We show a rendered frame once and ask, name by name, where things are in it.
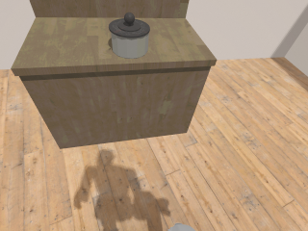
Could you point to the table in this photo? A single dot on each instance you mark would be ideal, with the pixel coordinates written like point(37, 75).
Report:
point(88, 95)

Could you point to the lid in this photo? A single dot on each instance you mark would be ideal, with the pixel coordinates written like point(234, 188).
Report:
point(135, 30)

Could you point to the knob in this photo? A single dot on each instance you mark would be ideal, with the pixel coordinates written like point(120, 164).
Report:
point(129, 18)

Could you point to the pot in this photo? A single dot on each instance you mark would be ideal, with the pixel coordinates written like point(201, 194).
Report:
point(130, 48)

